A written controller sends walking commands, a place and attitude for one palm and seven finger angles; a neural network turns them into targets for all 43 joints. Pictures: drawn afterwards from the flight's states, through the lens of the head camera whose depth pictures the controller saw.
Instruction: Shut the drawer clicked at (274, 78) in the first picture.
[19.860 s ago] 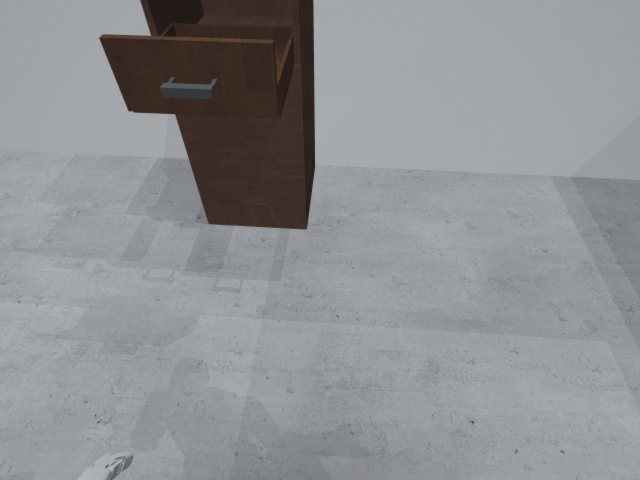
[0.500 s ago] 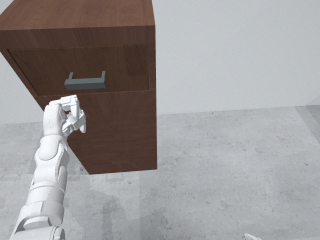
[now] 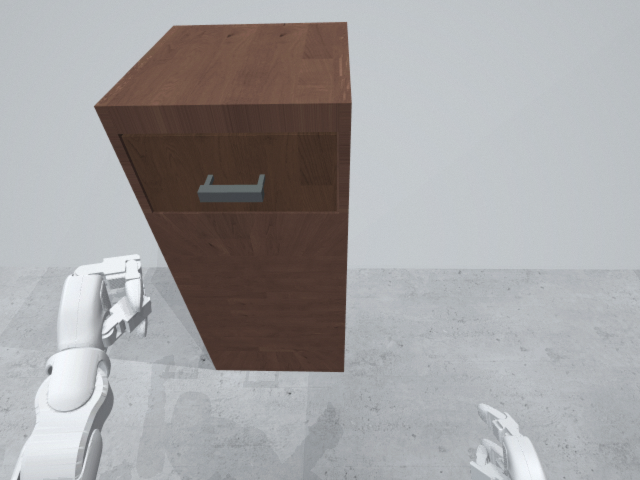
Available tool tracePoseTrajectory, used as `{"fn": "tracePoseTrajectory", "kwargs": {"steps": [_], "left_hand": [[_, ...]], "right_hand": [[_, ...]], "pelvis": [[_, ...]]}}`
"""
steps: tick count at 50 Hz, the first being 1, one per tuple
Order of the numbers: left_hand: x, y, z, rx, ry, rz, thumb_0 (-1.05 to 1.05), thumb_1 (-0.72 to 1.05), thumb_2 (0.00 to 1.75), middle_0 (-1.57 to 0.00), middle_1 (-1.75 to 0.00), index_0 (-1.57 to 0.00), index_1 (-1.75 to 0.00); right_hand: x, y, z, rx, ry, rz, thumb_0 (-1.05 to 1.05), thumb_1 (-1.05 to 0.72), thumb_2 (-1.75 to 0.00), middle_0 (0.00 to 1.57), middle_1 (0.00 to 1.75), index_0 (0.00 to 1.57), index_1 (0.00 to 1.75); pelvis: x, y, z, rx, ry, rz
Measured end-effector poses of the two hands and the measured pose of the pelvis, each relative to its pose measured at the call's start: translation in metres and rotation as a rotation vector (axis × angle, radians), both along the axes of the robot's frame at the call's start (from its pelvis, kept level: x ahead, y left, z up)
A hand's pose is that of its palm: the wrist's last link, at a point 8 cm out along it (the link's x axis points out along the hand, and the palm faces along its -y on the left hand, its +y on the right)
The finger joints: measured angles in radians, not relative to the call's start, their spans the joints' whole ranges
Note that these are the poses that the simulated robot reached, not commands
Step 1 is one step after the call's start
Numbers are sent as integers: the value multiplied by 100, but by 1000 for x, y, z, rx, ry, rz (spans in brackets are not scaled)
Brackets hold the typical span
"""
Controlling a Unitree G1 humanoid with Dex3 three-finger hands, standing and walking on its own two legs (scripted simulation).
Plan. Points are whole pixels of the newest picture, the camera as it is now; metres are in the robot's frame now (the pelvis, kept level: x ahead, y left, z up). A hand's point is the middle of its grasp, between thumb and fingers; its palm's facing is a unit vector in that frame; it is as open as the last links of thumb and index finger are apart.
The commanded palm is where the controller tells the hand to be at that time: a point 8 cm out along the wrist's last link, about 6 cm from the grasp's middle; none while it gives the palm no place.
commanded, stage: draw the hand back to the body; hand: left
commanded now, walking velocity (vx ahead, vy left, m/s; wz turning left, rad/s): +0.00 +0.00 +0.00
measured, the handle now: (233, 186) +0.60 +0.22 +0.04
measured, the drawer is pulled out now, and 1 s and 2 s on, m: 0.00 0.00 0.00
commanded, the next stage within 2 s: step back with the hand held close in 0.56 s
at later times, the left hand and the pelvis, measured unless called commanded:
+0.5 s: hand (63, 356) +0.18 +0.25 +0.16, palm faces +0.42 -0.82 -0.38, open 3.3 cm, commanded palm +0.14 +0.29 +0.18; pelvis +0.01 +0.01 +0.00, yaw +0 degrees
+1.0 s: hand (88, 351) +0.20 +0.25 +0.14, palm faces +0.25 -0.84 -0.48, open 3.3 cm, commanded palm +0.14 +0.30 +0.18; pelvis +0.00 +0.03 +0.00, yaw -2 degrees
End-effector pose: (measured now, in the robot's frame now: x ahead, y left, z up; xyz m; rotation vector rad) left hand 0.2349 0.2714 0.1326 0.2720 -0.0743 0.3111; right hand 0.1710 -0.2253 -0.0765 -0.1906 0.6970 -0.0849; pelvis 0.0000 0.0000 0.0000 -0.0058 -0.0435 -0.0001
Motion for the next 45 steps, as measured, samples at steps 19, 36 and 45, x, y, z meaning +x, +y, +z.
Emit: {"fn": "tracePoseTrajectory", "kwargs": {"steps": [19, 36, 45], "left_hand": [[-81, 14, 43, 157, -64, 59, 2, 89, 90, -141, -160, -141, -160], [-81, 18, 42, 155, -73, 85, 2, 89, 90, -141, -160, -141, -160], [-62, 26, 46, 247, -51, 10, 1, 89, 90, -141, -160, -141, -160]], "right_hand": [[11, 15, 4, 14, -39, 32, 1, -90, -90, 20, 30, 20, 30], [20, 22, 7, -4, -59, 47, 1, -90, -90, 20, 30, 20, 30], [2, 10, 3, -19, 23, -36, 1, -90, -90, 20, 30, 20, 30]], "pelvis": [[11, 9, 4, -5, -35, -8], [14, 12, 3, -7, -28, -3], [6, 20, 4, -9, 36, -28]]}}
